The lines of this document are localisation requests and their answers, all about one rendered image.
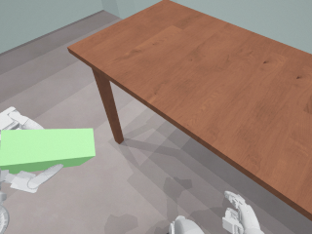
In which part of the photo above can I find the table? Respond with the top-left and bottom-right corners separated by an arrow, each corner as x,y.
67,0 -> 312,221

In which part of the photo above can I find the sponge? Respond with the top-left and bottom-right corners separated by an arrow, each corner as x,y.
0,128 -> 96,175

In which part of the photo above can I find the robot right shin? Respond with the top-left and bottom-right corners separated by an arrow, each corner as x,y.
175,215 -> 185,220

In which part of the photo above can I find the robot right thigh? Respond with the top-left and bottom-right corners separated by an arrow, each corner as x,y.
169,218 -> 205,234

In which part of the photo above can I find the left robot forearm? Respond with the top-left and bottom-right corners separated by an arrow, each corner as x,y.
0,191 -> 10,234

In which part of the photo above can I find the left robot hand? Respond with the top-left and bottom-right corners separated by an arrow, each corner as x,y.
0,106 -> 63,194

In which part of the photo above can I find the right robot hand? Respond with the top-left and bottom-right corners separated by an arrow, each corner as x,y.
222,190 -> 260,234

